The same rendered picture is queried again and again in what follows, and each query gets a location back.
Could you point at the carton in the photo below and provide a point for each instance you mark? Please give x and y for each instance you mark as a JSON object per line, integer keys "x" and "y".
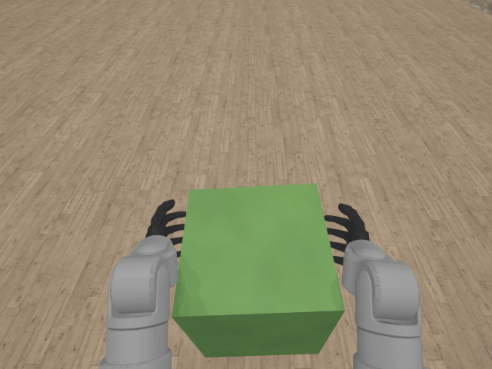
{"x": 256, "y": 274}

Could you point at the right robot forearm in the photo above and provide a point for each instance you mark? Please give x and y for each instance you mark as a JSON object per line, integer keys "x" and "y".
{"x": 387, "y": 308}

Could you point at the left robot forearm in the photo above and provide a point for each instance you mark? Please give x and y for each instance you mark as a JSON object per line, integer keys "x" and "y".
{"x": 139, "y": 307}

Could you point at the right robot hand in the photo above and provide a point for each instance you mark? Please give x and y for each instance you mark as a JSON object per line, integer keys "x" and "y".
{"x": 355, "y": 227}

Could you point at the left robot hand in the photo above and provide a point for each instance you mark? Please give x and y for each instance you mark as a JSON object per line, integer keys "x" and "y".
{"x": 160, "y": 219}

